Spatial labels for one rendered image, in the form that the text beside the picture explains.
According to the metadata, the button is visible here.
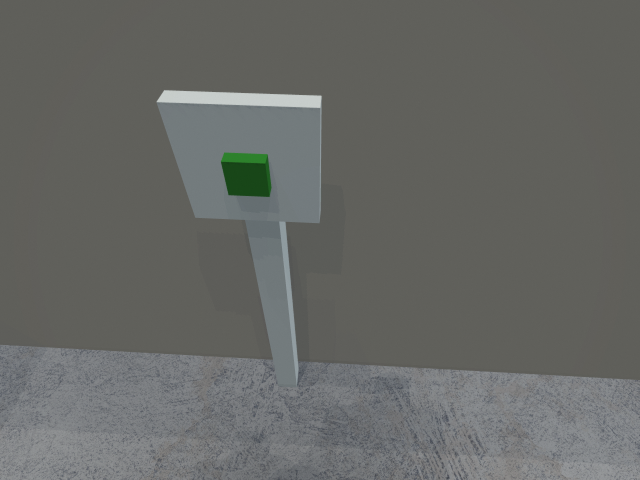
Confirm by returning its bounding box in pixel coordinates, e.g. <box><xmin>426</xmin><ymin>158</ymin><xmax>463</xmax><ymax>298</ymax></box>
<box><xmin>221</xmin><ymin>153</ymin><xmax>271</xmax><ymax>197</ymax></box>

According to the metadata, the panel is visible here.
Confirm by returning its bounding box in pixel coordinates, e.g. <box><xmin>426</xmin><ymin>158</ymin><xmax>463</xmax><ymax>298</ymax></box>
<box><xmin>157</xmin><ymin>90</ymin><xmax>322</xmax><ymax>387</ymax></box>

